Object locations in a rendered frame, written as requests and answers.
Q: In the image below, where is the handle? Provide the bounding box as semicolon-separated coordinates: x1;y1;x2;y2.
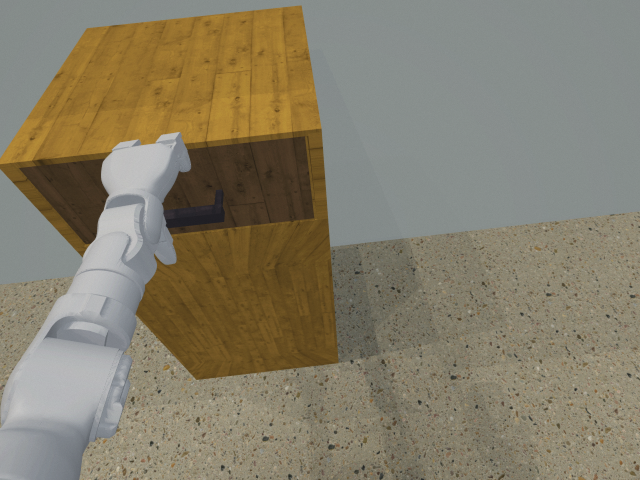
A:
163;189;225;228

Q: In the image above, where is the robot left forearm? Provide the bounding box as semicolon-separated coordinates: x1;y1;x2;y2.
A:
1;189;164;426

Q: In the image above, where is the robot left hand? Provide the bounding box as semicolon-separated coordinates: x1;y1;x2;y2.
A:
101;132;191;265

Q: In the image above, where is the cabinet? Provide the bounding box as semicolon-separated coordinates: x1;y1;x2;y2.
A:
0;5;339;380

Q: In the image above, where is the left robot upper arm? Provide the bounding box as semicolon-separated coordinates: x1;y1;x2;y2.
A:
0;337;133;480

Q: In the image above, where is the drawer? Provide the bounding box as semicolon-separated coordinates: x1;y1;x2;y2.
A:
19;136;314;244

